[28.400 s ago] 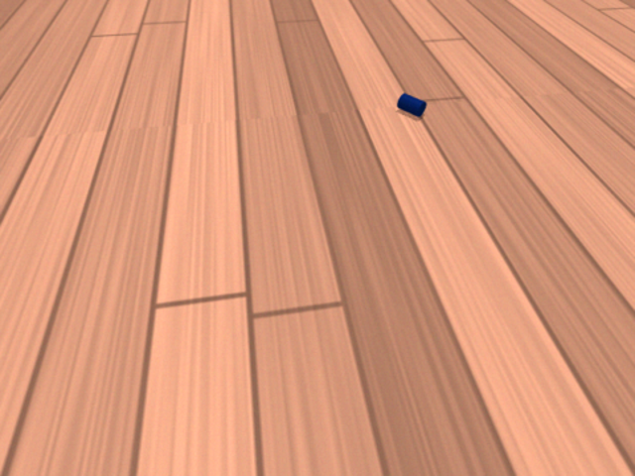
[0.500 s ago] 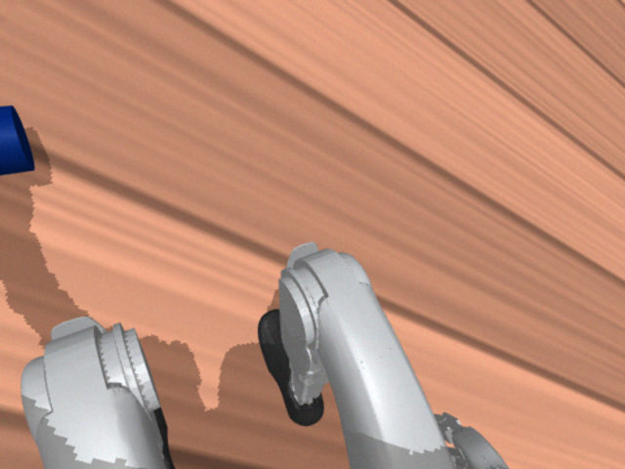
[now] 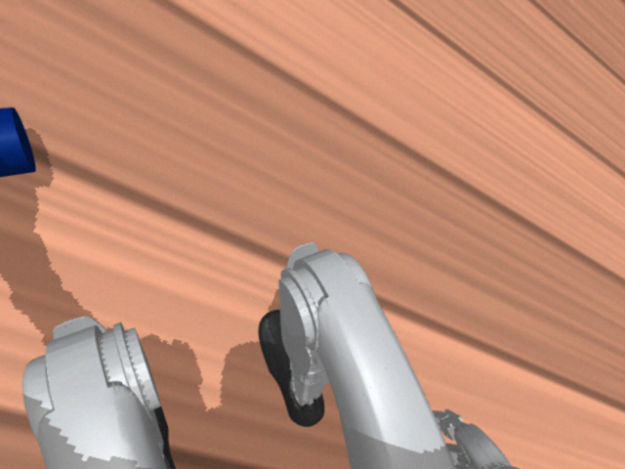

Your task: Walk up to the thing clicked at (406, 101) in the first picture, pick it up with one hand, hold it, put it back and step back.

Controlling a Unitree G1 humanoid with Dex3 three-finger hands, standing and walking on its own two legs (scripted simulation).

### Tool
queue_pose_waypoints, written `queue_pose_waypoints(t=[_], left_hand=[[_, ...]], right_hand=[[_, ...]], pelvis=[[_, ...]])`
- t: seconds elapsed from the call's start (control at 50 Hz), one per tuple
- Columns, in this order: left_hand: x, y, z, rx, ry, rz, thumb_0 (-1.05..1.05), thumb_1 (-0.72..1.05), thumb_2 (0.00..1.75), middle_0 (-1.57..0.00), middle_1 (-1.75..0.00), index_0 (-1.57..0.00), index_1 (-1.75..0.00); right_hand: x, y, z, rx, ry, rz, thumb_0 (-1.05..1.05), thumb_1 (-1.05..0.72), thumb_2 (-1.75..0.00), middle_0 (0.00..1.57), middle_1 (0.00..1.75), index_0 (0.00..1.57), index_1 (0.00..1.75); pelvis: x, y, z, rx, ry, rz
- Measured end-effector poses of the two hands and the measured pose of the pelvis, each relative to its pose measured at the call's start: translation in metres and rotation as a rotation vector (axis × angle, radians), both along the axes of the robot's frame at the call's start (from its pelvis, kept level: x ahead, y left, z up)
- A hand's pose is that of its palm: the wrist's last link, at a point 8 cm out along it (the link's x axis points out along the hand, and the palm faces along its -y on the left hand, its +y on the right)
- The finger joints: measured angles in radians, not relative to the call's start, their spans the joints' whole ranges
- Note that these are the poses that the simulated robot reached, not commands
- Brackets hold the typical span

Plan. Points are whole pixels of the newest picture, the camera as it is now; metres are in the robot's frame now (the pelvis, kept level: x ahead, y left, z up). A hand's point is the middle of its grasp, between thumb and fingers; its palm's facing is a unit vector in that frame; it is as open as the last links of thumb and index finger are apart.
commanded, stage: rise first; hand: left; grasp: from above
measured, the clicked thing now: out of the picture +0.56 +0.29 -0.29
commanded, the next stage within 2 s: approach in 1.70 s
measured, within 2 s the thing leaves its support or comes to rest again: neither
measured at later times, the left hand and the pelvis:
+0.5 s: hand out of the picture +0.51 +0.32 -0.17, palm faces -0.46 -0.03 -0.88, open 13.8 cm; pelvis +0.00 +0.00 +0.00, yaw +0 degrees
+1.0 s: hand out of the picture +0.52 +0.32 -0.17, palm faces -0.46 -0.04 -0.89, open 13.9 cm; pelvis +0.00 +0.00 +0.00, yaw +0 degrees
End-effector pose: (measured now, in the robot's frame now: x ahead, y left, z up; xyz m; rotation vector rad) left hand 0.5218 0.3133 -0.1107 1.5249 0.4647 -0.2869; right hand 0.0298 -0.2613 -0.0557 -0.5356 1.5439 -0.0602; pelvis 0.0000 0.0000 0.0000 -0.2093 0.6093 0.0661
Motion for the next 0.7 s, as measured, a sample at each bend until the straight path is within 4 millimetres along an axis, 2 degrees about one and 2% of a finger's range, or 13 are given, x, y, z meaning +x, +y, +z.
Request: queue_pose_waypoints(t=[0.16, 0.44, 0.7], left_hand=[[-0.0047, -0.0013, -0.0032, -0.014, 0.014, -0.004, 0.0, -0.45, 0.97, -0.18, -0.9, -0.17, -0.92], [0.0011, 0.0028, 0.004, -0.001, -0.014, 0.005, 0.0, -0.47, 0.99, -0.17, -0.91, -0.15, -0.93], [-0.0006, -0.0008, -0.0016, -0.018, 0.009, -0.004, 0.0, -0.48, 0.99, -0.17, -0.9, -0.15, -0.93]], right_hand=[[-0.0001, 0.0017, -0.0006, 0.004, -0.002, 0.009, 0.0, -0.9, -0.89, 0.2, 0.3, 0.2, 0.3], [-0.0077, 0.0028, 0.0007, -0.006, 0.002, -0.001, 0.0, -0.9, -0.89, 0.2, 0.3, 0.2, 0.3], [-0.0081, 0.0016, 0.0024, -0.01, 0.007, 0.008, 0.0, -0.9, -0.89, 0.2, 0.3, 0.2, 0.3]], pelvis=[[-0.0021, 0.0, 0.0002, 0.001, -0.01, 0.001], [-0.0034, 0.0014, -0.0024, -0.005, -0.008, 0.002], [-0.0042, 0.0005, -0.0016, -0.006, -0.015, 0.001]])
